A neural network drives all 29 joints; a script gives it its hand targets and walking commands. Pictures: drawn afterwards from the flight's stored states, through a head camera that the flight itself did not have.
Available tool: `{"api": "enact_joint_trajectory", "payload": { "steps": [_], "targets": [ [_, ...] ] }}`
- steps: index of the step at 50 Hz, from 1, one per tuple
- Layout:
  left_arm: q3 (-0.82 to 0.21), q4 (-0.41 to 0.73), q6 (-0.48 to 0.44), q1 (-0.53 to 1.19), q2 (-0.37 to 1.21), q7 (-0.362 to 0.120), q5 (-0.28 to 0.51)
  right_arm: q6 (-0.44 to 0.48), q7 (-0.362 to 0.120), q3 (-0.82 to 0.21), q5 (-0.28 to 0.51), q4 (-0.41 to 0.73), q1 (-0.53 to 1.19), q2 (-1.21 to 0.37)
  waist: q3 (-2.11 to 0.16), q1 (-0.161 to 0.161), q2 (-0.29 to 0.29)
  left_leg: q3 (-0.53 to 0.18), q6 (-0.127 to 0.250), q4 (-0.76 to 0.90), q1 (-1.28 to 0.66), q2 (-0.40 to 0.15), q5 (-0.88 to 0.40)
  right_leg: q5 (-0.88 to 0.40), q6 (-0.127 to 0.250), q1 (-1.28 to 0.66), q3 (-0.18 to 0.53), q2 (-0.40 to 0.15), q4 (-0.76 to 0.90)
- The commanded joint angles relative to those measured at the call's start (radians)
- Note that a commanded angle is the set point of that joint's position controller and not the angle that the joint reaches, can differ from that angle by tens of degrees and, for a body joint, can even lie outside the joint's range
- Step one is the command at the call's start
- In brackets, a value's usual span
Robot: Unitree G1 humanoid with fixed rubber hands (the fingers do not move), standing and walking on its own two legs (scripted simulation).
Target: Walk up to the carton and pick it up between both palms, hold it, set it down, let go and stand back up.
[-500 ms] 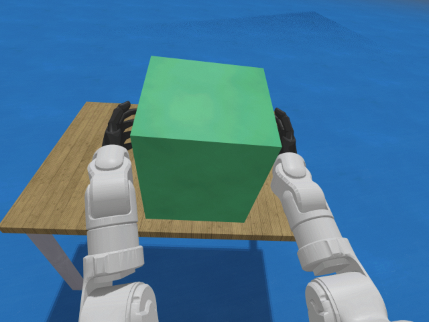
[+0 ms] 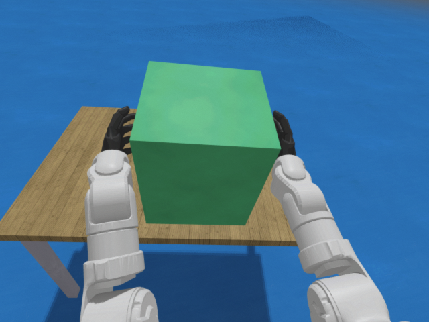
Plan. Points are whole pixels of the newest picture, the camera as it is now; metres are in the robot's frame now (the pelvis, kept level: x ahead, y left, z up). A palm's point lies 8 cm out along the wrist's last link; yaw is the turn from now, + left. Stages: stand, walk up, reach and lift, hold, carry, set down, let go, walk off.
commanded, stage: hold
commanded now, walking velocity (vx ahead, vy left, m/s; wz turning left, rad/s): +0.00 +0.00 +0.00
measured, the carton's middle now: (201, 150) +0.40 +0.01 +0.14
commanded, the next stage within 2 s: none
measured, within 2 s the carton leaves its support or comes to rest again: neither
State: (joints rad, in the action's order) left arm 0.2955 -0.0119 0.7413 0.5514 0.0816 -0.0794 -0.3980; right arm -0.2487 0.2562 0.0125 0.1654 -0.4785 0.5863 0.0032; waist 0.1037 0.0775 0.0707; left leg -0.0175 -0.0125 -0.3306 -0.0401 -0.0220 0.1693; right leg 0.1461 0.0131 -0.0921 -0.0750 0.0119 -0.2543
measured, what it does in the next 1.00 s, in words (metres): stands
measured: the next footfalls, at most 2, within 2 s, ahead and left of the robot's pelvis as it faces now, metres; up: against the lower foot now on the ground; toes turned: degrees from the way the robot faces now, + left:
none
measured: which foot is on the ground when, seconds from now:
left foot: down 0.00-1.00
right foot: down 0.00-1.00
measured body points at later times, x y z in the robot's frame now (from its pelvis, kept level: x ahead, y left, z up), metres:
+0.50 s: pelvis -0.01 +0.00 +0.00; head -0.04 +0.03 +0.45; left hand +0.36 +0.16 +0.19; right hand +0.37 -0.14 +0.17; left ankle +0.02 +0.12 -0.75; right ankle +0.01 -0.11 -0.75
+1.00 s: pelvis -0.01 +0.00 +0.00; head -0.04 +0.03 +0.45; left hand +0.36 +0.16 +0.18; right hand +0.36 -0.14 +0.17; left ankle +0.02 +0.12 -0.75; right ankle +0.01 -0.11 -0.75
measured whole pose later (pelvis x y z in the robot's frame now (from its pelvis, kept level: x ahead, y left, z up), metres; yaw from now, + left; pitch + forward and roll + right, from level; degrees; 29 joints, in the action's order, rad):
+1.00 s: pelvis -0.01 +0.00 +0.00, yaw +0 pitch -10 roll -1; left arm 0.29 -0.04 0.72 0.58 0.06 -0.07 -0.37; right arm -0.24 0.25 0.05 0.14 -0.47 0.60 -0.01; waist 0.11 0.07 0.06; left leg -0.02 -0.01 -0.33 0.00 -0.02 0.15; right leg 0.13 0.01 -0.05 -0.08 0.01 -0.26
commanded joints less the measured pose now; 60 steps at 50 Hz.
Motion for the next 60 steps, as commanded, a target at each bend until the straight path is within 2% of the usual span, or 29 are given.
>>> {"api": "enact_joint_trajectory", "payload": {
  "steps": [1, 3, 4, 6, 8, 11, 13, 15, 22, 23, 25, 26, 28, 31, 35, 36, 37, 39, 40, 41, 46, 51, 52, 54, 55, 57, 58, 59, 60],
  "targets": [
    [-0.461, 0.12, -0.064, 0.532, 0.426, -0.127, 0.161, 0.079, -0.142, -0.389, 0.074, 0.373, 0.725, -0.458, -0.388, 0.007, -0.103, 0.074, -0.029, -0.012, -0.088, 0.052, -0.39, -0.259, -0.04, -0.097, -0.047, 0.053, -0.003],
    [-0.502, 0.15, -0.07, 0.547, 0.438, -0.123, 0.194, 0.083, -0.141, -0.389, 0.08, 0.411, 0.742, -0.457, -0.448, 0.025, -0.1, 0.067, -0.038, -0.03, -0.113, 0.047, -0.414, -0.261, -0.032, -0.078, -0.048, 0.053, -0.004],
    [-0.511, 0.162, -0.072, 0.562, 0.435, -0.12, 0.194, 0.082, -0.141, -0.388, 0.078, 0.425, 0.748, -0.449, -0.474, 0.024, -0.105, 0.065, -0.039, -0.022, -0.127, 0.049, -0.394, -0.245, -0.036, -0.073, -0.052, 0.057, 0.0],
    [-0.478, 0.101, -0.075, 0.552, 0.422, -0.12, 0.19, 0.083, -0.139, -0.394, 0.062, 0.444, 0.788, -0.461, -0.447, 0.001, -0.061, 0.068, -0.012, 0.008, -0.053, 0.057, -0.276, -0.185, -0.042, -0.086, -0.049, 0.046, 0.002],
    [-0.487, 0.104, -0.08, 0.586, 0.433, -0.116, 0.201, 0.084, -0.143, -0.383, 0.052, 0.439, 0.811, -0.483, -0.443, 0.003, -0.059, 0.069, -0.001, 0.023, -0.035, 0.052, -0.236, -0.17, -0.039, -0.083, -0.044, 0.045, 0.007],
    [-0.442, 0.027, -0.074, 0.552, 0.403, -0.117, 0.175, 0.073, -0.15, -0.362, 0.016, 0.37, 0.781, -0.458, -0.405, -0.007, -0.035, 0.078, 0.013, 0.038, -0.026, 0.053, -0.154, -0.094, -0.048, -0.065, -0.046, 0.038, 0.026],
    [-0.408, -0.014, -0.065, 0.581, 0.411, -0.124, 0.151, 0.071, -0.165, -0.306, -0.011, 0.293, 0.784, -0.453, -0.322, -0.013, -0.072, 0.086, 0.01, 0.077, 0.023, 0.043, -0.054, 0.013, -0.037, -0.027, -0.048, 0.034, 0.031],
    [-0.394, -0.026, -0.058, 0.577, 0.41, -0.131, 0.144, 0.076, -0.172, -0.275, -0.02, 0.269, 0.776, -0.457, -0.327, -0.007, -0.073, 0.088, 0.014, 0.089, 0.042, 0.04, -0.024, 0.019, -0.032, -0.031, -0.047, 0.029, 0.029],
    [-0.437, 0.048, -0.078, 0.578, 0.433, -0.126, 0.174, 0.099, -0.16, -0.33, 0.014, 0.305, 0.782, -0.471, -0.485, 0.012, -0.085, 0.08, -0.008, 0.012, -0.066, 0.056, -0.26, -0.175, -0.038, -0.091, -0.045, 0.04, -0.005],
    [-0.45, 0.078, -0.084, 0.61, 0.432, -0.125, 0.182, 0.102, -0.158, -0.342, 0.033, 0.336, 0.806, -0.475, -0.505, 0.01, -0.097, 0.081, -0.008, 0.003, -0.059, 0.059, -0.274, -0.193, -0.039, -0.109, -0.043, 0.04, -0.01],
    [-0.443, 0.029, -0.083, 0.583, 0.423, -0.124, 0.169, 0.097, -0.151, -0.345, 0.027, 0.329, 0.794, -0.474, -0.445, 0.013, -0.083, 0.08, -0.008, 0.005, -0.045, 0.057, -0.277, -0.202, -0.046, -0.095, -0.043, 0.037, -0.003],
    [-0.416, 0.005, -0.081, 0.573, 0.41, -0.128, 0.158, 0.093, -0.148, -0.34, 0.011, 0.321, 0.796, -0.478, -0.415, -0.003, -0.062, 0.086, -0.001, 0.012, -0.027, 0.055, -0.238, -0.172, -0.05, -0.098, -0.047, 0.039, 0.004],
    [-0.437, 0.057, -0.089, 0.585, 0.417, -0.128, 0.171, 0.095, -0.147, -0.353, 0.024, 0.329, 0.782, -0.494, -0.467, 0.006, -0.052, 0.082, 0.003, 0.014, -0.034, 0.058, -0.259, -0.225, -0.053, -0.11, -0.038, 0.037, -0.011],
    [-0.419, 0.02, -0.075, 0.554, 0.41, -0.131, 0.156, 0.084, -0.148, -0.354, 0.025, 0.319, 0.761, -0.472, -0.396, 0.006, -0.067, 0.083, 0.004, 0.019, -0.022, 0.061, -0.239, -0.202, -0.052, -0.105, -0.037, 0.027, -0.003],
    [-0.424, 0.062, -0.068, 0.521, 0.415, -0.133, 0.142, 0.085, -0.147, -0.368, 0.057, 0.334, 0.742, -0.458, -0.37, -0.009, -0.089, 0.077, -0.014, 0.003, -0.049, 0.052, -0.331, -0.232, -0.045, -0.095, -0.047, 0.039, -0.006],
    [-0.424, 0.065, -0.065, 0.525, 0.417, -0.133, 0.145, 0.084, -0.146, -0.374, 0.057, 0.346, 0.745, -0.469, -0.392, -0.014, -0.082, 0.082, -0.011, 0.008, -0.056, 0.055, -0.311, -0.216, -0.046, -0.108, -0.045, 0.037, 0.005],
    [-0.443, 0.08, -0.068, 0.54, 0.43, -0.131, 0.151, 0.091, -0.149, -0.368, 0.055, 0.368, 0.766, -0.465, -0.413, 0.005, -0.097, 0.077, -0.012, 0.008, -0.072, 0.05, -0.304, -0.206, -0.041, -0.094, -0.044, 0.033, 0.001],
    [-0.456, 0.065, -0.066, 0.552, 0.424, -0.129, 0.171, 0.084, -0.15, -0.352, 0.037, 0.341, 0.747, -0.452, -0.383, 0.023, -0.077, 0.073, -0.021, 0.009, -0.072, 0.046, -0.284, -0.164, -0.032, -0.066, -0.059, 0.048, 0.01],
    [-0.442, 0.068, -0.072, 0.56, 0.422, -0.13, 0.167, 0.087, -0.154, -0.344, 0.029, 0.345, 0.751, -0.456, -0.386, 0.008, -0.067, 0.08, -0.014, 0.023, -0.06, 0.047, -0.225, -0.119, -0.036, -0.062, -0.056, 0.043, 0.016],
    [-0.447, 0.056, -0.074, 0.565, 0.418, -0.129, 0.176, 0.089, -0.155, -0.347, 0.031, 0.348, 0.772, -0.47, -0.394, 0.016, -0.067, 0.078, -0.004, 0.024, -0.046, 0.053, -0.215, -0.132, -0.036, -0.063, -0.054, 0.036, 0.011],
    [-0.484, 0.081, -0.09, 0.61, 0.451, -0.112, 0.191, 0.101, -0.17, -0.333, 0.019, 0.363, 0.801, -0.46, -0.43, 0.009, -0.123, 0.067, -0.017, 0.024, -0.055, 0.038, -0.228, -0.095, -0.027, -0.035, -0.056, 0.042, 0.006],
    [-0.466, 0.086, -0.091, 0.576, 0.431, -0.108, 0.182, 0.093, -0.158, -0.36, 0.029, 0.345, 0.761, -0.471, -0.461, 0.009, -0.081, 0.078, -0.009, 0.013, -0.078, 0.051, -0.273, -0.182, -0.043, -0.07, -0.046, 0.038, 0.005],
    [-0.448, 0.047, -0.085, 0.55, 0.421, -0.116, 0.172, 0.09, -0.155, -0.363, 0.023, 0.334, 0.757, -0.465, -0.445, 0.004, -0.046, 0.077, -0.005, 0.018, -0.064, 0.059, -0.249, -0.2, -0.047, -0.087, -0.046, 0.036, 0.005],
    [-0.429, 0.037, -0.082, 0.55, 0.401, -0.121, 0.165, 0.085, -0.153, -0.35, 0.013, 0.309, 0.751, -0.468, -0.409, 0.005, -0.033, 0.081, 0.004, 0.035, -0.036, 0.054, -0.2, -0.153, -0.05, -0.083, -0.045, 0.031, 0.009],
    [-0.408, 0.03, -0.079, 0.563, 0.405, -0.125, 0.154, 0.086, -0.155, -0.336, 0.009, 0.307, 0.758, -0.476, -0.386, -0.014, -0.048, 0.082, 0.009, 0.043, -0.017, 0.056, -0.167, -0.107, -0.049, -0.075, -0.045, 0.031, 0.015],
    [-0.436, 0.044, -0.081, 0.591, 0.423, -0.123, 0.164, 0.095, -0.16, -0.329, 0.016, 0.33, 0.782, -0.476, -0.411, 0.005, -0.073, 0.079, 0.002, 0.04, -0.029, 0.047, -0.167, -0.094, -0.04, -0.052, -0.051, 0.037, 0.016],
    [-0.428, 0.022, -0.084, 0.599, 0.421, -0.121, 0.167, 0.098, -0.165, -0.334, 0.012, 0.321, 0.803, -0.479, -0.416, -0.008, -0.058, 0.08, 0.004, 0.042, -0.026, 0.046, -0.179, -0.094, -0.039, -0.053, -0.054, 0.04, 0.011],
    [-0.451, 0.065, -0.09, 0.602, 0.43, -0.118, 0.184, 0.106, -0.163, -0.349, 0.017, 0.357, 0.813, -0.492, -0.467, -0.003, -0.06, 0.073, 0.002, 0.03, -0.037, 0.049, -0.202, -0.133, -0.038, -0.066, -0.049, 0.039, 0.001],
    [-0.448, 0.038, -0.089, 0.623, 0.425, -0.116, 0.183, 0.103, -0.165, -0.34, 0.026, 0.337, 0.832, -0.48, -0.439, -0.005, -0.066, 0.076, 0.005, 0.031, -0.03, 0.051, -0.204, -0.123, -0.039, -0.064, -0.047, 0.038, 0.004]
  ]
}}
